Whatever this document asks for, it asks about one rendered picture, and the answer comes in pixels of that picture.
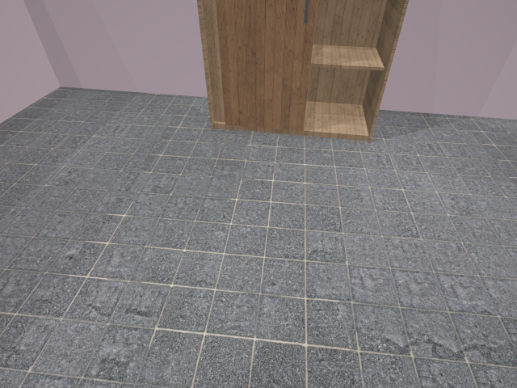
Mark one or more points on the wardrobe door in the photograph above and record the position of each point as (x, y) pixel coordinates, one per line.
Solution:
(265, 51)
(211, 28)

